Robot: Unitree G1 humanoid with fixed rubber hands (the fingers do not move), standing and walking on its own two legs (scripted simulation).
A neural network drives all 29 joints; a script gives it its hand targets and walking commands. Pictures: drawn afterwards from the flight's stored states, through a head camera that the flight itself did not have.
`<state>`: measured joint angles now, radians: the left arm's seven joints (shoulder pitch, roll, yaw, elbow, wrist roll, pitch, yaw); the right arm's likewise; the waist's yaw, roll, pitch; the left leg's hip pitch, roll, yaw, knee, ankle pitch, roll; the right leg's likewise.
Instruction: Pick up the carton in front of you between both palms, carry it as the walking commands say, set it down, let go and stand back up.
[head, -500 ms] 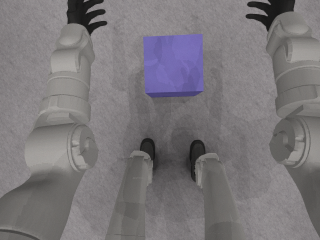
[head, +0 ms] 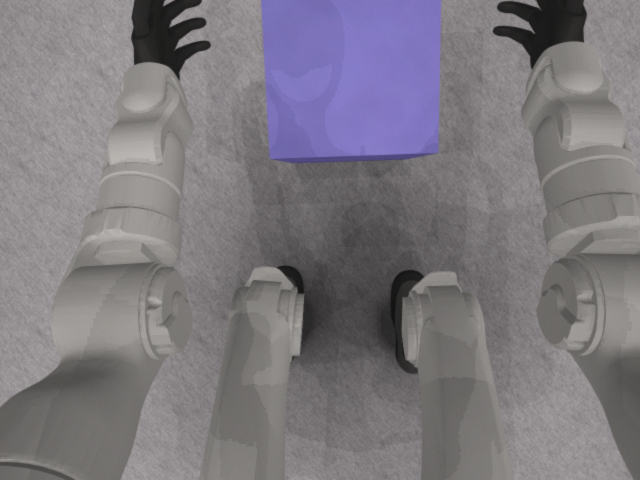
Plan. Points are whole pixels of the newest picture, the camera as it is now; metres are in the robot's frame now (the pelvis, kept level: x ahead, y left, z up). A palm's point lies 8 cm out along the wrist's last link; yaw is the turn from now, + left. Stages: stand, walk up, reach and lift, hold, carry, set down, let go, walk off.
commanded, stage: reach and lift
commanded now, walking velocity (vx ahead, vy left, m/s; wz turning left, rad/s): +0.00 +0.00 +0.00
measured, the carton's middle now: (349, 92) +0.53 +0.01 -0.37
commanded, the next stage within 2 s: none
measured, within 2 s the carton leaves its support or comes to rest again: leaves its support in 1.30 s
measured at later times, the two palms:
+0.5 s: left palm (219, 89) +0.52 +0.19 -0.31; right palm (487, 79) +0.53 -0.18 -0.31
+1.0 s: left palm (238, 88) +0.52 +0.16 -0.30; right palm (468, 76) +0.53 -0.15 -0.30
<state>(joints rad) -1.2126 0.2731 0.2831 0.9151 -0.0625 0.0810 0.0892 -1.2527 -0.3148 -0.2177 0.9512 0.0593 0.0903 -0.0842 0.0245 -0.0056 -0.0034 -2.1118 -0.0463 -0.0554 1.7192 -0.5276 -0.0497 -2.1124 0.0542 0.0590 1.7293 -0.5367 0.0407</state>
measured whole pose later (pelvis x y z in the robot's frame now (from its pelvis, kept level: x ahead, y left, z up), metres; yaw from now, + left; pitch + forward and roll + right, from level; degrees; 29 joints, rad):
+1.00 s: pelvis -0.04 +0.00 -0.12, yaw +0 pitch +36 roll +1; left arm -1.56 0.30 0.15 1.16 -0.17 0.06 0.14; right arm -1.61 -0.34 -0.07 1.22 0.16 0.07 -0.12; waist 0.02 0.01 0.43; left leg -2.24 -0.04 -0.04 2.17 -0.56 -0.06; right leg -2.24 0.04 0.04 2.19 -0.58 0.04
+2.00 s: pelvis -0.03 +0.00 +0.02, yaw -1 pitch +42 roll +0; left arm -1.02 -0.01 0.48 0.64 0.21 0.41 0.06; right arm -1.04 -0.01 -0.45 0.67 -0.21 0.41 -0.04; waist 0.01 0.00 -0.16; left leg -1.94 -0.11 -0.11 1.68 -0.48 -0.08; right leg -1.94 0.11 0.10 1.68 -0.48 0.07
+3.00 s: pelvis +0.07 +0.00 +0.27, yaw -1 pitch +5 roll +0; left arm -0.26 -0.15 0.27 0.42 0.22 0.50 0.03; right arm -0.26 0.15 -0.27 0.42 -0.22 0.49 -0.03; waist 0.00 0.00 -0.13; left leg -0.38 -0.05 -0.15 0.55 -0.27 -0.02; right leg -0.37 0.05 0.14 0.56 -0.27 0.02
